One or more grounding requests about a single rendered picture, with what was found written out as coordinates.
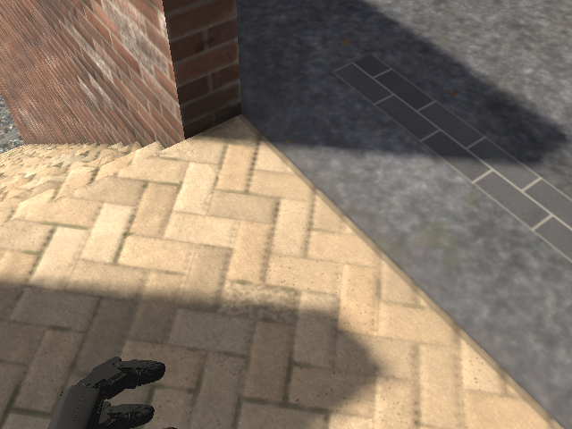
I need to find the robot left hand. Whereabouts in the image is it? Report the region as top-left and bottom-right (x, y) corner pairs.
(47, 357), (177, 429)

